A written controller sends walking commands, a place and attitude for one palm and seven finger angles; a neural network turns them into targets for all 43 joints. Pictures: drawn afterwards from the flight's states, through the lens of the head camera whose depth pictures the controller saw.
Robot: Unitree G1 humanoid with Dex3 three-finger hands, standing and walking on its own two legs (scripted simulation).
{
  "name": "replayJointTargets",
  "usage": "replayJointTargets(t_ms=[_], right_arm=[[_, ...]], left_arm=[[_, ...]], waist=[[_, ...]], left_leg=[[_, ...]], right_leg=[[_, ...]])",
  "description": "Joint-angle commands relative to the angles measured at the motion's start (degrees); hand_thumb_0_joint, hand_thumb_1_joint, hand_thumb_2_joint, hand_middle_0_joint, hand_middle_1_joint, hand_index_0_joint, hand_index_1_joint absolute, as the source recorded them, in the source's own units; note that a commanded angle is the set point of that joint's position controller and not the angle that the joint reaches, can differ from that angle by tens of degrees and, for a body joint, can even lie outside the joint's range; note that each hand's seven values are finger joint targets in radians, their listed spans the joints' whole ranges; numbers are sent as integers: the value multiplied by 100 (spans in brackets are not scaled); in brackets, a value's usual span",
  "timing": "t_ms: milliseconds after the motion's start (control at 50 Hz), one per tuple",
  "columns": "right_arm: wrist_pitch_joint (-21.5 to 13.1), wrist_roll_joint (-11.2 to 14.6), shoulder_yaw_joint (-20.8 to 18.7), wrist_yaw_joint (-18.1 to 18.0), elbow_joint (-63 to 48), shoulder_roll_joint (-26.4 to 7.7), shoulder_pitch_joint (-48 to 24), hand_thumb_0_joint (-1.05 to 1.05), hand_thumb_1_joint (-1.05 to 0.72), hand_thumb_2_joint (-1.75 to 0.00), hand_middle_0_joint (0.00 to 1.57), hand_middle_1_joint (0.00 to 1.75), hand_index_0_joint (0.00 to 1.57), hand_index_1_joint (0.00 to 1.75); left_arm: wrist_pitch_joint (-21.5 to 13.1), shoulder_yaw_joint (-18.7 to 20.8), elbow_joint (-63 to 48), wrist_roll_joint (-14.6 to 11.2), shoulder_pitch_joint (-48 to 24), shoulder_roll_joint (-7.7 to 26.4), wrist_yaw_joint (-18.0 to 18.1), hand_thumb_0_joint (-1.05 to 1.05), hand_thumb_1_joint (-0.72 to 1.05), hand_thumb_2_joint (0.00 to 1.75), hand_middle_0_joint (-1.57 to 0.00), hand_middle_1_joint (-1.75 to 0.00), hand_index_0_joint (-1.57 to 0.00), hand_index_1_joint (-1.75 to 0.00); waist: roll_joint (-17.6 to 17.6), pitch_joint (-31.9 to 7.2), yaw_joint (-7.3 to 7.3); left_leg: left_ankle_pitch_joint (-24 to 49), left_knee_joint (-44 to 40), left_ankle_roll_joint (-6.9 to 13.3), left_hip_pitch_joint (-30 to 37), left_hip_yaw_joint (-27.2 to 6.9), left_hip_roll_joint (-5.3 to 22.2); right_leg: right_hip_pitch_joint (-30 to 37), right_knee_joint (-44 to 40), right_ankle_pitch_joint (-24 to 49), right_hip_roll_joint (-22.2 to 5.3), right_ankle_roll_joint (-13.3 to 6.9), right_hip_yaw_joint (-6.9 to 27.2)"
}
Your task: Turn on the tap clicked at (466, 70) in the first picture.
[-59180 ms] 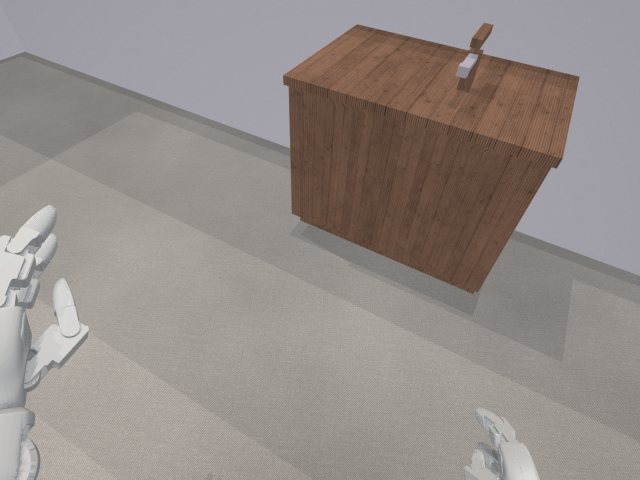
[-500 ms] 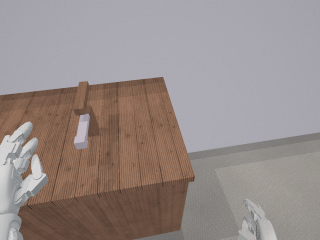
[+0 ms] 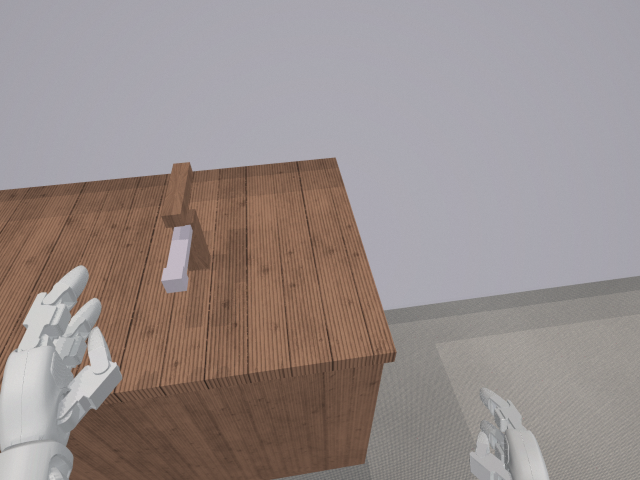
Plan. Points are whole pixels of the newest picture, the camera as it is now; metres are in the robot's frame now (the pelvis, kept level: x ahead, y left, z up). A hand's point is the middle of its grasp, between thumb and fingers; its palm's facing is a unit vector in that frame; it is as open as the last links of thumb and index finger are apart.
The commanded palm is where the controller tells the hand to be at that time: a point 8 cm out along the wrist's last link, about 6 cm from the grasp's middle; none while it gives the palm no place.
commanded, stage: turn the palm inward beside the body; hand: left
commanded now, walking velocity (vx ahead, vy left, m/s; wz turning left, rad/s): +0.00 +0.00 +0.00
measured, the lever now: (175, 279) +0.36 +0.26 +0.05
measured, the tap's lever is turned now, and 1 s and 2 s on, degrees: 0 0 0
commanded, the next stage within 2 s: reach beside the lever's end, fingers flat in 0.52 s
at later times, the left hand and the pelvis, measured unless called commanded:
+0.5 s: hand (134, 362) +0.19 +0.21 +0.14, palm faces +0.43 -0.89 -0.15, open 7.4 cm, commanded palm +0.14 +0.25 +0.14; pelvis +0.01 -0.02 +0.00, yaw +0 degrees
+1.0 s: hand (130, 356) +0.20 +0.22 +0.12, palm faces +0.46 -0.87 -0.15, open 7.4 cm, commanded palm +0.16 +0.27 +0.12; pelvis +0.01 -0.02 +0.00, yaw +0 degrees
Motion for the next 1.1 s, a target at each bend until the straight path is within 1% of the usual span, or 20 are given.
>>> replayJointTargets(t_ms=[0, 20, 200, 220, 260, 300, 320, 400, 460, 600, 620, 680, 760, 800, 840, 900, 960, 1000, 1020, 1080], right_arm=[[-374, 18, -234, -49, -892, -636, -774, 0, -90, -90, 20, 30, 20, 30], [-382, 35, -216, -42, -941, -602, -827, 0, -90, -90, 20, 30, 20, 30], [-440, 38, -232, -76, -868, -648, -782, 0, -90, -90, 20, 30, 20, 30], [-437, 44, -207, -70, -926, -619, -822, 0, -90, -90, 20, 30, 20, 30], [-450, 28, -228, -75, -925, -645, -811, 0, -90, -90, 20, 30, 20, 30], [-450, 32, -248, -71, -857, -652, -742, 0, -90, -90, 20, 30, 20, 30], [-448, 37, -226, -63, -920, -616, -776, 0, -90, -90, 20, 30, 20, 30], [-463, 27, -255, -72, -855, -653, -724, 0, -90, -90, 20, 30, 20, 30], [-474, 26, -249, -65, -918, -657, -717, 0, -90, -90, 20, 30, 20, 30], [-446, 26, -257, -82, -869, -653, -660, 0, -90, -90, 20, 30, 20, 30], [-442, 27, -235, -81, -905, -620, -684, 0, -90, -90, 20, 30, 20, 30], [-429, -1, -263, -88, -883, -670, -633, 0, -90, -90, 20, 30, 20, 30], [-342, 11, -295, -102, -866, -667, -623, 0, -90, -90, 20, 30, 20, 30], [-317, 13, -310, -109, -794, -665, -590, 0, -90, -90, 20, 30, 20, 30], [-311, 16, -317, -100, -816, -654, -566, 0, -90, -90, 20, 30, 20, 30], [-351, 22, -322, -92, -731, -658, -569, 0, -90, -90, 20, 30, 20, 30], [-418, 15, -325, -96, -736, -684, -600, 0, -90, -90, 20, 30, 20, 30], [-414, 41, -327, -123, -636, -696, -616, 0, -90, -90, 20, 30, 20, 30], [-425, 26, -315, -125, -707, -678, -679, 0, -90, -90, 20, 30, 20, 30], [-387, 29, -338, -155, -666, -721, -729, 0, -90, -90, 20, 30, 20, 30]], left_arm=[[-399, 759, -1322, 14, -399, 953, 148, 0, 90, 90, -20, -30, -20, -30], [-409, 483, -1421, -16, -507, 674, 144, 0, 90, 90, -20, -30, -20, -30], [-196, 714, -1261, -73, -329, 900, 138, 0, 90, 90, -20, -30, -20, -30], [-219, 446, -1345, -85, -428, 655, 118, 0, 90, 90, -20, -30, -20, -30], [-230, 545, -1266, -112, -403, 720, 134, 0, 90, 90, -20, -30, -20, -30], [-246, 765, -1267, -75, -349, 933, 165, 0, 90, 90, -20, -30, -20, -30], [-268, 478, -1341, -88, -437, 644, 143, 0, 90, 90, -20, -30, -20, -30], [-271, 690, -1237, -61, -333, 858, 153, 0, 90, 90, -20, -30, -20, -30], [-298, 548, -1242, -119, -367, 695, 101, 0, 90, 90, -20, -30, -20, -30], [-276, 701, -1304, -32, -398, 898, 114, 0, 90, 90, -20, -30, -20, -30], [-298, 426, -1304, -34, -555, 616, 107, 0, 90, 90, -20, -30, -20, -30], [-332, 571, -985, -78, -471, 662, 104, 0, 90, 90, -20, -30, -20, -30], [-367, 762, -745, -133, -497, 754, 42, 0, 90, 90, -20, -30, -20, -30], [-401, 991, -705, -110, -483, 969, 47, 0, 90, 90, -20, -30, -20, -30], [-506, 932, -585, -157, -479, 836, 1, 0, 90, 90, -20, -30, -20, -30], [-691, 944, -587, -141, -704, 919, -38, 0, 90, 90, -20, -30, -20, -30], [-822, 754, -367, -174, -764, 752, -79, 0, 90, 90, -20, -30, -20, -30], [-838, 887, -195, -129, -1095, 951, -57, 0, 90, 90, -20, -30, -20, -30], [-837, 631, -204, -136, -1204, 704, -65, 0, 90, 90, -20, -30, -20, -30], [-793, 852, 80, -157, -1417, 924, -40, 0, 90, 90, -20, -29, -20, -29]], waist=[[44, -240, 40], [40, -266, -28], [-82, -169, 52], [-103, -164, -14], [-298, -191, 1], [-82, -204, 58], [-134, -232, -9], [-189, -221, 33], [-355, -334, 1], [-85, -297, 50], [-82, -297, -35], [-427, -352, -23], [-488, -453, -4], [-182, -443, 28], [-365, -500, -8], [-69, -444, -30], [-212, -370, -80], [-196, -198, -104], [-232, -254, -145], [-341, -360, -125]], left_leg=[[513, -557, 203, 332, -91, -37], [487, -554, 205, 364, -87, -48], [481, -515, 235, 313, -56, -55], [468, -513, 242, 323, -48, -68], [498, -460, 253, 300, -43, -60], [587, -448, 243, 319, -39, -69], [586, -449, 244, 339, -25, -75], [762, -394, 256, 370, -4, -69], [863, -372, 265, 363, -10, -71], [989, -381, 255, 431, 6, -80], [993, -392, 253, 453, 4, -89], [1072, -352, 260, 391, 4, -85], [1161, -340, 248, 343, 45, -83], [1235, -324, 241, 377, 60, -90], [1289, -302, 231, 344, 60, -75], [1257, -305, 236, 387, 69, -94], [1110, -323, 246, 316, 37, -98], [870, -380, 242, 252, 21, -103], [811, -395, 252, 274, 28, -119], [701, -380, 250, 190, 29, -125]], right_leg=[[-258, -921, 416, -89, 197, 324], [-262, -913, 396, -118, 197, 327], [-171, -1077, 379, -139, 220, 436], [-208, -1056, 386, -162, 229, 437], [-200, -1073, 415, -158, 252, 464], [-142, -1070, 540, -156, 232, 486], [-165, -1033, 557, -178, 243, 463], [-92, -1045, 844, -171, 251, 503], [-46, -979, 1071, -190, 275, 500], [21, -979, 1250, -187, 253, 502], [-28, -943, 1246, -198, 254, 473], [26, -913, 1483, -188, 287, 488], [160, -888, 1779, -218, 305, 551], [183, -891, 1890, -215, 288, 584], [213, -845, 2066, -236, 303, 573], [114, -861, 1879, -203, 271, 566], [5, -880, 1627, -202, 278, 562], [-85, -960, 1209, -182, 262, 575], [-120, -967, 1121, -207, 277, 579], [-83, -1014, 924, -214, 292, 654]])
